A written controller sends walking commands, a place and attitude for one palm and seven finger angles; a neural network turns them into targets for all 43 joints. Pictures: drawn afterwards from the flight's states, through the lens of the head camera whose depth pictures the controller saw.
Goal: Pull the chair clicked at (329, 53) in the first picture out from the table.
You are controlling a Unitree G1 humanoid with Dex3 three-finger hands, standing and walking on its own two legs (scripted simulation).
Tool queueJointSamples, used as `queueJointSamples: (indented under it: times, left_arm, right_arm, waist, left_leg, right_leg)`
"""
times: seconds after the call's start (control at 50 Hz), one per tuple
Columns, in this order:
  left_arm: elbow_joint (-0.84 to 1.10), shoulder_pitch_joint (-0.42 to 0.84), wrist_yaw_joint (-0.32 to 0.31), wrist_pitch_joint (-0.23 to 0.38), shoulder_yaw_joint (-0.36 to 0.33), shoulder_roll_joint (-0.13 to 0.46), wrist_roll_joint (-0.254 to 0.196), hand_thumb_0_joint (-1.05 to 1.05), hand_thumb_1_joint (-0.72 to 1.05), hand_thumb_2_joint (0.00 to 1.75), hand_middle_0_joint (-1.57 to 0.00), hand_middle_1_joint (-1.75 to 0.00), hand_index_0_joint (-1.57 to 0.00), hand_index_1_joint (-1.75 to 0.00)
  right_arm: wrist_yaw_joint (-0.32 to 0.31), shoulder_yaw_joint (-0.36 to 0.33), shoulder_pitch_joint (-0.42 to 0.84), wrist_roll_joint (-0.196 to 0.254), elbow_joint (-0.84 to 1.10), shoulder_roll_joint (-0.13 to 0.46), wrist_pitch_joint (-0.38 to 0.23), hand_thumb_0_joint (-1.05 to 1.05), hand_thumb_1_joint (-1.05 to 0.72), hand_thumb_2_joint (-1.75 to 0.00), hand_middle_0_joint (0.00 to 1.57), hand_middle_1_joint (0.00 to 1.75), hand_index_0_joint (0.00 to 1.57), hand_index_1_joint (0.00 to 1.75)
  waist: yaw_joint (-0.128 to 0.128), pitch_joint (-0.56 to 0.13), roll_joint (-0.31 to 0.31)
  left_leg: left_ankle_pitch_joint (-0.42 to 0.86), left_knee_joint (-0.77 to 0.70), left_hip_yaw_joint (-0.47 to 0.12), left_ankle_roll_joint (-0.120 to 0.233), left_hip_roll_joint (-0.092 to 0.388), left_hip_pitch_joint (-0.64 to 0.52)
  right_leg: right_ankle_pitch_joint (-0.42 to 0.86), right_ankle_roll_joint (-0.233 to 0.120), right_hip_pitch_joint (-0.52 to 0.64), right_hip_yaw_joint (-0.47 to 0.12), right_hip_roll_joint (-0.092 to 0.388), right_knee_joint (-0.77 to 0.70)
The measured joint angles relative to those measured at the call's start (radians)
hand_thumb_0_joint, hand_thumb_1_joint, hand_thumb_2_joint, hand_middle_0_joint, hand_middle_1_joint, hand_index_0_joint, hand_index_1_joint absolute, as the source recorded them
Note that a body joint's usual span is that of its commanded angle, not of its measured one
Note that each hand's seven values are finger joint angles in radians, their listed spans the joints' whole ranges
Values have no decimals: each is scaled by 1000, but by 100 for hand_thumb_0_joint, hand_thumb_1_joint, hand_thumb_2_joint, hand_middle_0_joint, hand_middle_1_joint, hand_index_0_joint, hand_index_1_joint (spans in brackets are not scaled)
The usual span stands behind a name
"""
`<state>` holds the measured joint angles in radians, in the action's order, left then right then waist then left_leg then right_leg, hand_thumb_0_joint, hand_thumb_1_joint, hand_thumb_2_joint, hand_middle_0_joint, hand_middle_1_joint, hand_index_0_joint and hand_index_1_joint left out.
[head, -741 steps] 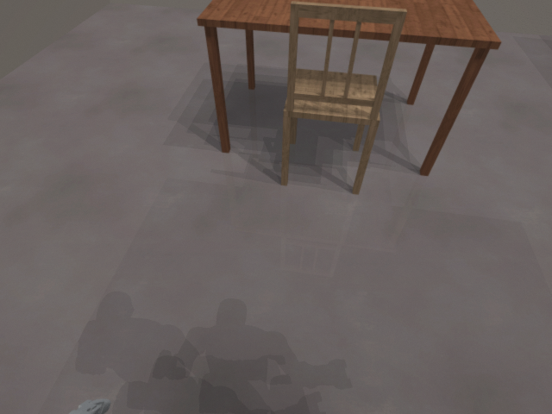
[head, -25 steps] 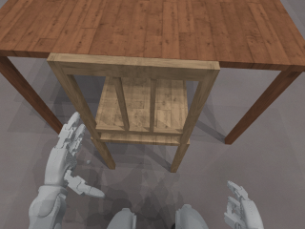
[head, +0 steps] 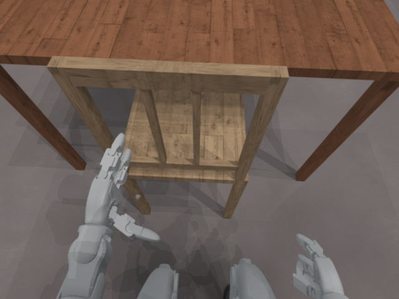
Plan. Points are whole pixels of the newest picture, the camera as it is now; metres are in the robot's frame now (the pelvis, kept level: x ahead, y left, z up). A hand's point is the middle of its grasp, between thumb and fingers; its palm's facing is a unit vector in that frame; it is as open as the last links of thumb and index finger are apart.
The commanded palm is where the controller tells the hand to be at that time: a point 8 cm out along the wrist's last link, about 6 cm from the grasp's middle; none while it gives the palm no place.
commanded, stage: aim the fingers beside a spindle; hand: left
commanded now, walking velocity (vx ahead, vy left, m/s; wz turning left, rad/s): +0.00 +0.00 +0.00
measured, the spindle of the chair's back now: (156, 130) +0.46 +0.11 +0.01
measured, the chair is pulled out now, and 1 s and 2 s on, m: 0.00 0.00 0.00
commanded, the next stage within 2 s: push the fingers through the gap in 1.00 s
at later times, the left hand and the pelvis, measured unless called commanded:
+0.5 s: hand (161, 190) +0.32 +0.09 +0.01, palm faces -0.09 -1.00 -0.02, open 16.9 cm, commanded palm +0.30 +0.15 +0.01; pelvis -0.01 +0.00 -0.01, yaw +0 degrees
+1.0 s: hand (157, 194) +0.31 +0.09 +0.01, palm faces -0.07 -1.00 -0.02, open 16.9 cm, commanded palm +0.29 +0.15 +0.01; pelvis -0.01 +0.00 -0.01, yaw +0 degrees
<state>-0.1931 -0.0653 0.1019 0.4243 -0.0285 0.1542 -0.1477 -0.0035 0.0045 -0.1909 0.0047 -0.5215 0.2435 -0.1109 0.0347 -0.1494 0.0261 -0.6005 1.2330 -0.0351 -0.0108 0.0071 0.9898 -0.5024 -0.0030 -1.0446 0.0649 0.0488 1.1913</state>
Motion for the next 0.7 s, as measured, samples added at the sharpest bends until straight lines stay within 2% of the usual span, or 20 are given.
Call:
queueJointSamples:
  times: [0.16,0.34,0.5,0.7]
  left_arm:
    - [-30,39,-38,-7,32,-24,26,-1,-50,30,-6,-8,-6,-8]
    - [-69,72,-77,18,47,-38,48,-1,-50,30,-6,-8,-7,-8]
    - [-108,136,-106,18,73,-53,68,-1,-50,30,-6,-8,-6,-8]
    - [-109,129,-124,18,69,-52,68,-1,-50,30,-6,-8,-7,-8]
  right_arm:
    - [10,-2,-6,-3,4,-5,24,1,-90,-90,20,30,20,30]
    - [18,-4,-10,-6,0,-7,45,1,-90,-90,20,30,20,30]
    - [21,-7,1,-9,-4,-4,60,1,-90,-90,20,30,20,30]
    - [23,-2,-6,-5,4,-9,80,1,-90,-90,20,30,20,30]
  waist:
    - [6,-4,0]
    - [9,-7,-2]
    - [12,-4,0]
    - [9,-3,3]
  left_leg:
    - [-1,7,5,-1,-1,16]
    - [-5,27,9,-1,-2,39]
    - [-6,52,9,0,-6,73]
    - [1,39,14,1,-6,65]
  right_leg:
    - [-2,-1,-20,-6,1,13]
    - [-7,-2,-47,-11,2,37]
    - [-7,-2,-80,-12,6,60]
    - [-1,-1,-75,-17,6,51]
